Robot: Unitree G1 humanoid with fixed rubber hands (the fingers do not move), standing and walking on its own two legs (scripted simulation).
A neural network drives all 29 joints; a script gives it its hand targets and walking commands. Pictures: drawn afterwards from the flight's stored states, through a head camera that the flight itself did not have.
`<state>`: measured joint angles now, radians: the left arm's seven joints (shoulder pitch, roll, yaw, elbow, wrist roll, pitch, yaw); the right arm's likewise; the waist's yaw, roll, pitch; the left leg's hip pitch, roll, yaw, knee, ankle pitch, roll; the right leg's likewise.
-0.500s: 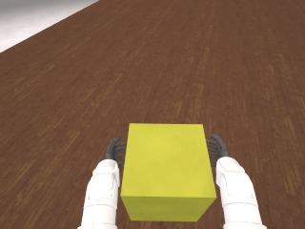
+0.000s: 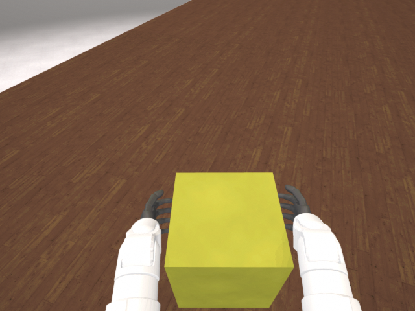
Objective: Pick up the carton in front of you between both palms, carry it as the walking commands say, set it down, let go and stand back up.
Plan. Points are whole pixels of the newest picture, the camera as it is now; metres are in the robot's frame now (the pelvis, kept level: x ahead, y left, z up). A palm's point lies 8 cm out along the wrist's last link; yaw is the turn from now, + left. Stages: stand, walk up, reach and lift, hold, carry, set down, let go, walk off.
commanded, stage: hold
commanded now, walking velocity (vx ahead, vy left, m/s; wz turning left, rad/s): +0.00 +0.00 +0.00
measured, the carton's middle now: (224, 242) +0.30 +0.00 -0.04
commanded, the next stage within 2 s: set down in 0.36 s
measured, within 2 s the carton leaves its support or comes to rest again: neither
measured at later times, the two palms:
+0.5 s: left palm (155, 222) +0.29 +0.14 +0.05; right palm (307, 217) +0.30 -0.16 +0.06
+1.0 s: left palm (171, 245) +0.35 +0.14 -0.14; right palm (286, 246) +0.34 -0.16 -0.13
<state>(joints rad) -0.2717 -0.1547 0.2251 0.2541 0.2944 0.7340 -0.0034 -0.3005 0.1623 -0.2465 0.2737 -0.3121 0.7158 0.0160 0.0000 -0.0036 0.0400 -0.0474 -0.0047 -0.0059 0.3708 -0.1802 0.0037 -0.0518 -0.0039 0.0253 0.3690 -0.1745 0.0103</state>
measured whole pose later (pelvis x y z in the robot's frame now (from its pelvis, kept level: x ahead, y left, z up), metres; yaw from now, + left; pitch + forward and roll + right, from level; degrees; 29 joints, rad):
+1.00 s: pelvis -0.02 +0.00 -0.06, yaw +0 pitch +25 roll +0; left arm -0.51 -0.15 0.37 0.52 0.28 0.15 0.04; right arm -0.50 0.19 -0.44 0.47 -0.27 0.15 -0.02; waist -0.03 0.01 0.00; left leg -0.98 -0.05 -0.07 0.85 -0.29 0.00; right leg -0.98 0.04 0.08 0.83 -0.29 0.03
